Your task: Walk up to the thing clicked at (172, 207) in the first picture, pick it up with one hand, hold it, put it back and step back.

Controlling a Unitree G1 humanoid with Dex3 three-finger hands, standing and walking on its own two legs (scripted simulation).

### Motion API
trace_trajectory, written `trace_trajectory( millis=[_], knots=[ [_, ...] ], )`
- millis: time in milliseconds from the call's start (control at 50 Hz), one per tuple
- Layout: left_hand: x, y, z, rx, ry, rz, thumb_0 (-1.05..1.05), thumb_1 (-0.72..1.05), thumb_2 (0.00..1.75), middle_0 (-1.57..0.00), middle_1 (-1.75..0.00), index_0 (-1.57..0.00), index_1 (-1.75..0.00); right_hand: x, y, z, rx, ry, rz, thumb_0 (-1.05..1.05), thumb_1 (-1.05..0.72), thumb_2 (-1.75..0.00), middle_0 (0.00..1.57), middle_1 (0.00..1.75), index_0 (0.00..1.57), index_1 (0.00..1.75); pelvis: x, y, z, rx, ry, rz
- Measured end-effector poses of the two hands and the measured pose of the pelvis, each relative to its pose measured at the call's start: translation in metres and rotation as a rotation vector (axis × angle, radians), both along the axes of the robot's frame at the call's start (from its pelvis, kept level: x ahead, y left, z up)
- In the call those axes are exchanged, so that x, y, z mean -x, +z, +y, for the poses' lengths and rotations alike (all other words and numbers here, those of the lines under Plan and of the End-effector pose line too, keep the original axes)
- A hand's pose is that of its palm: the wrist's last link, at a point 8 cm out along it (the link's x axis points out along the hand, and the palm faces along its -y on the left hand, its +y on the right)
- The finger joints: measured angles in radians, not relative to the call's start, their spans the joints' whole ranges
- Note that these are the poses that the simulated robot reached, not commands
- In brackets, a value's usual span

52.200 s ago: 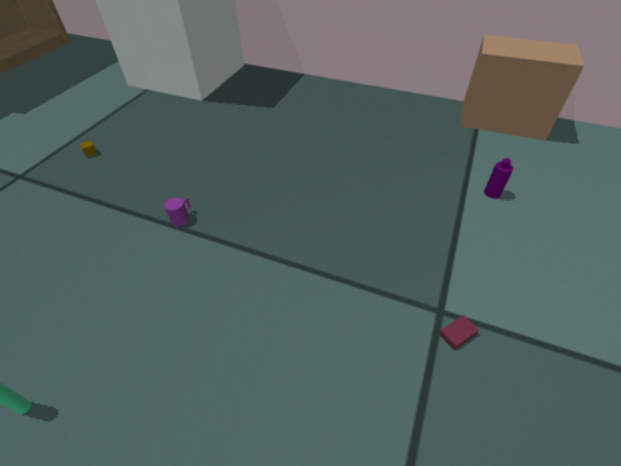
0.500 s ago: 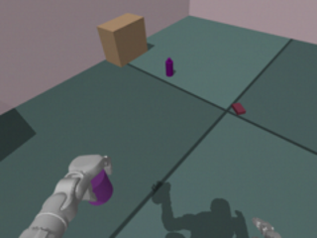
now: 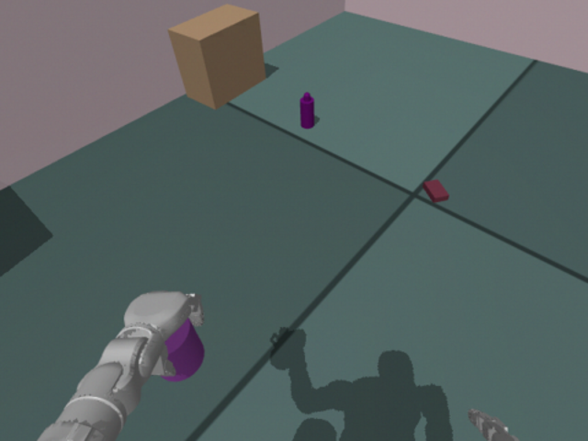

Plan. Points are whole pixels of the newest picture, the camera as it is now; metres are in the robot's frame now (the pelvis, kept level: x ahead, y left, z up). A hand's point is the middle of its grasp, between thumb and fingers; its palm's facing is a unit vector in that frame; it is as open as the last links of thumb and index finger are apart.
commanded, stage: crouch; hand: left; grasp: from above
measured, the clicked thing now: (167, 337) +0.31 +0.25 -0.11
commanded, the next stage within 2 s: lower in 1.60 s
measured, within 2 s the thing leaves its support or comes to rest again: neither
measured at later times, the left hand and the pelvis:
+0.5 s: hand (183, 366) +0.32 +0.28 -0.28, palm faces -0.41 +0.02 -0.91, open 10.0 cm; pelvis -0.05 +0.01 -0.17, yaw -1 degrees
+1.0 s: hand (192, 386) +0.33 +0.32 -0.48, palm faces -0.45 -0.04 -0.89, open 10.0 cm; pelvis -0.07 +0.01 -0.32, yaw -4 degrees
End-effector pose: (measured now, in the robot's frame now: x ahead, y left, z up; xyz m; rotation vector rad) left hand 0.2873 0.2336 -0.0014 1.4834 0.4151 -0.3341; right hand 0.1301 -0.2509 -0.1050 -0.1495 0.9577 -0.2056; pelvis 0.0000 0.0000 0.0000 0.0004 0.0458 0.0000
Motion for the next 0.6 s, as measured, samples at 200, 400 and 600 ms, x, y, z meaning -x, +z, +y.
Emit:
trace_trajectory(
  millis=[200, 400, 600],
  knots=[
    [-0.006, -0.074, 0.017, -0.063, -0.02, -0.015, -0.01, -0.1, 0.69, -0.42, -0.87, -0.64, -0.84, 0.039, -0.042, -0.016, 0.063, 0.009, 0.139, 0.0, -0.89, -0.89, 0.2, 0.3, 0.2, 0.29, 0.014, -0.041, 0.003, 0.022, 0.012, 0.166],
    [-0.026, -0.173, 0.036, -0.088, -0.014, -0.047, -0.02, -0.06, 0.65, -0.4, -0.87, -0.62, -0.85, 0.102, -0.126, -0.026, 0.119, -0.027, 0.271, 0.0, -0.89, -0.89, 0.2, 0.3, 0.2, 0.29, 0.038, -0.126, 0.011, 0.045, 0.006, 0.366],
    [-0.037, -0.273, 0.053, -0.091, 0.006, -0.031, -0.02, -0.07, 0.66, -0.41, -0.87, -0.63, -0.85, 0.135, -0.221, -0.011, 0.1, -0.013, 0.341, 0.0, -0.89, -0.89, 0.2, 0.3, 0.2, 0.29, 0.061, -0.213, 0.016, 0.064, 0.0, 0.501]
  ],
)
